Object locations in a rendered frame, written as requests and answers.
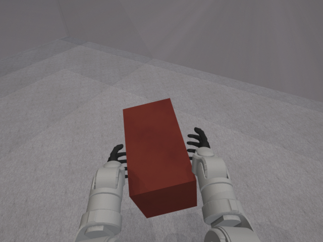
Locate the right robot upper arm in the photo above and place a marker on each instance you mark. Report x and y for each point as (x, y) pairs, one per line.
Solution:
(230, 234)

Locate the robot right forearm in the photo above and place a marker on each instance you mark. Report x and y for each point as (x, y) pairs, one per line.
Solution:
(220, 206)

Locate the right robot hand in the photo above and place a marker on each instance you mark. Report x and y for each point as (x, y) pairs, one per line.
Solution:
(201, 138)

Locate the left robot hand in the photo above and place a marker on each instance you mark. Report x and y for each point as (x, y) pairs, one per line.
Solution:
(115, 155)

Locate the robot left forearm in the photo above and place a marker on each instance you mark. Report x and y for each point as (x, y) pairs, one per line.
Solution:
(102, 217)

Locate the carton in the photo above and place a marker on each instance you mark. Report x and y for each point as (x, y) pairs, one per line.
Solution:
(160, 176)

